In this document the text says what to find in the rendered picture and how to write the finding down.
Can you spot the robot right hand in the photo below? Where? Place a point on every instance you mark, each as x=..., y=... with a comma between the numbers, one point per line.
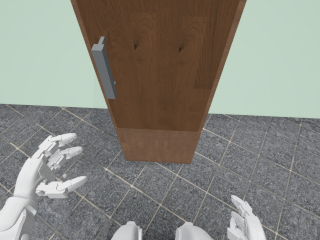
x=249, y=228

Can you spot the right robot thigh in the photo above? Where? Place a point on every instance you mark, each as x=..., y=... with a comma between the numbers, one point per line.
x=191, y=232

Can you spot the handle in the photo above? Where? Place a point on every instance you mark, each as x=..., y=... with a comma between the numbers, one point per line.
x=102, y=63

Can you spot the robot left shin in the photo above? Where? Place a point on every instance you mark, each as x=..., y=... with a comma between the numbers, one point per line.
x=131, y=223

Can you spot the robot left hand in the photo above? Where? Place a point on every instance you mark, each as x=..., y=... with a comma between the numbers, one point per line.
x=30, y=183

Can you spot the cupboard door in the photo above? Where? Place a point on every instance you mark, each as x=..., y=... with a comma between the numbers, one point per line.
x=164, y=56

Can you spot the robot left forearm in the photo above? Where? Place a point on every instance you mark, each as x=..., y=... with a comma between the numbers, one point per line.
x=17, y=218

